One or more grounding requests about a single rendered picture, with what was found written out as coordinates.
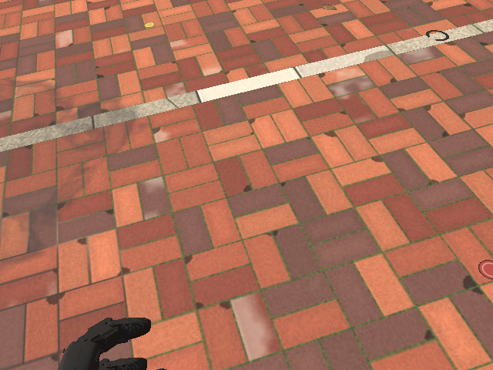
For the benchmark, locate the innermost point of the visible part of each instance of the robot left hand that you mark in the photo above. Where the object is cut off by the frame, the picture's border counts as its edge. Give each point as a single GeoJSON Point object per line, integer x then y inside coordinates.
{"type": "Point", "coordinates": [84, 353]}

